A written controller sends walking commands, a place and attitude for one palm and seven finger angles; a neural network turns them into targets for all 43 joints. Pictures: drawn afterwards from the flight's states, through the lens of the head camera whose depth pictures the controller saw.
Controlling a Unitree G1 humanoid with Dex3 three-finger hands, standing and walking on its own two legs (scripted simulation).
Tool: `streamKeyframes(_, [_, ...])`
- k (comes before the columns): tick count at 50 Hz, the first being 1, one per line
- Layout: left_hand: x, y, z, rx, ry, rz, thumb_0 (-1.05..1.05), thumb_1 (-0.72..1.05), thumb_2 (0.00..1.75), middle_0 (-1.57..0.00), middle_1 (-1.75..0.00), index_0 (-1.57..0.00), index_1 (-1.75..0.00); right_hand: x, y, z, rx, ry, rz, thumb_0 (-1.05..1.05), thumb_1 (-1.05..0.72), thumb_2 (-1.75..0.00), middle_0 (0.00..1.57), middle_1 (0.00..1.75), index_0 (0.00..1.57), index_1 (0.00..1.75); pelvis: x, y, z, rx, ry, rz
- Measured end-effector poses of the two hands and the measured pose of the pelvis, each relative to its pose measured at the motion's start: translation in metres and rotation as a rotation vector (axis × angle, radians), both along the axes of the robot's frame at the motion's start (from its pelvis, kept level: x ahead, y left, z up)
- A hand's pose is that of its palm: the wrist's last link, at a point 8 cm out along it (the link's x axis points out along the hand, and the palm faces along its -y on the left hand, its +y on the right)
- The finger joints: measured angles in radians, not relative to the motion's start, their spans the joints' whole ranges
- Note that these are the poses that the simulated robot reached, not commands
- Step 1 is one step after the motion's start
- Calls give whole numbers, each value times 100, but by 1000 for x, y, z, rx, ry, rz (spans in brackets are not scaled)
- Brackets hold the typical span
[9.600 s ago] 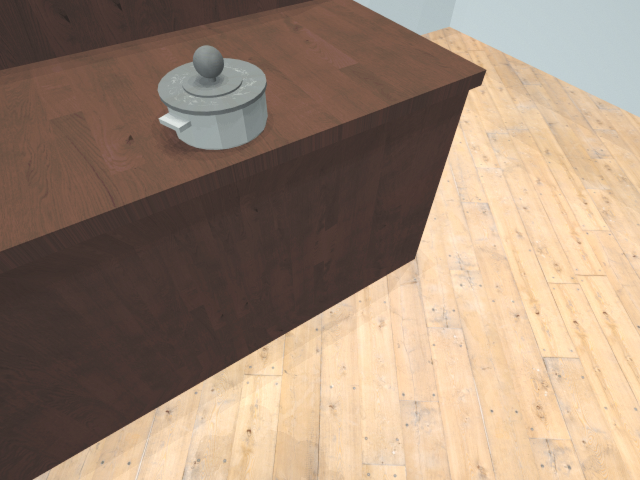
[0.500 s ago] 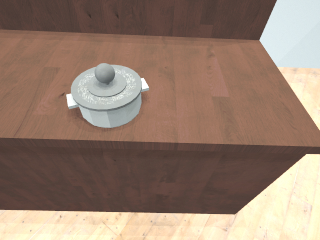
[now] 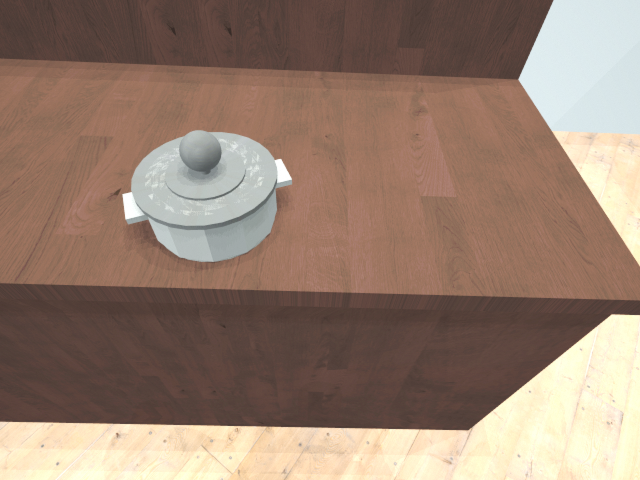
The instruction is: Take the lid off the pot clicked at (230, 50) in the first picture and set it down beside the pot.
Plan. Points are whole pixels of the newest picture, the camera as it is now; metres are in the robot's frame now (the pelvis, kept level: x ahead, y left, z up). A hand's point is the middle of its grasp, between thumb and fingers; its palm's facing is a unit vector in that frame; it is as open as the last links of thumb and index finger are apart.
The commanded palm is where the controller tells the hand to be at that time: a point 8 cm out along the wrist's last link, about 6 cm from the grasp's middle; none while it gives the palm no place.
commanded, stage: lift the closed hand beside the body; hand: left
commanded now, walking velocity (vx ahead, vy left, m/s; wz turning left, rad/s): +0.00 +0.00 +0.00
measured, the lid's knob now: (200, 151) +0.48 +0.20 +0.15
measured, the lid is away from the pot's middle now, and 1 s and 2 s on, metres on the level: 0.00 0.00 0.00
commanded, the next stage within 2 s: raise the hand higher, near the body in 0.68 s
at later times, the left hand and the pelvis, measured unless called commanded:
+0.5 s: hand out of the picture +0.11 +0.21 -0.01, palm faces +0.25 -0.93 -0.27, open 4.1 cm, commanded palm +0.07 +0.25 +0.04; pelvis -0.01 -0.01 +0.00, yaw +2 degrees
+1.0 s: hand (69, 445) +0.14 +0.24 +0.09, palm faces +0.29 -0.86 -0.43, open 3.1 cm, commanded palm +0.08 +0.27 +0.12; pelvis -0.01 +0.00 +0.00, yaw +1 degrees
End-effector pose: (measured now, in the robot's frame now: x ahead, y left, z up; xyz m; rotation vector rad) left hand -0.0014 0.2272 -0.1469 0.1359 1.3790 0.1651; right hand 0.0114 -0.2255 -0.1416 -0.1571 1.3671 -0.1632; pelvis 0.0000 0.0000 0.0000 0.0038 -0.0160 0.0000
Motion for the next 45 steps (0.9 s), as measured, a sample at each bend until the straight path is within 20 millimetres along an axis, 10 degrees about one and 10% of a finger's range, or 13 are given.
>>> streamKeyframes(5, [5, -2, 4, 7, -40, 16, 1, 90, 90, -21, -30, -21, -30, 5, -2, 1, -2, -33, 7, 0, -92, -90, 20, 30, 20, 30, 0, 0, -1, -9, 1, 0])
streamKeyframes(12, [108, 13, 101, 184, -674, -12, 1, 91, 90, -31, -42, -31, -41, 88, -6, 28, -3, -483, 64, 1, -91, -90, 20, 30, 20, 30, -4, 2, 0, 4, -14, 22])
streamKeyframes(23, [85, 18, 155, 200, -882, -29, 1, 90, 90, -72, -86, -72, -86, 201, 4, 116, -40, -933, 205, 1, -90, -90, 20, 30, 20, 30, -15, -7, 0, -11, -22, 24])
streamKeyframes(45, [95, 51, 248, 419, -1113, -130, 2, 89, 90, -129, -148, -129, -148, 158, 32, 67, 32, -722, 190, 1, -90, -90, 21, 30, 20, 30, -8, 1, 2, -9, -50, 14])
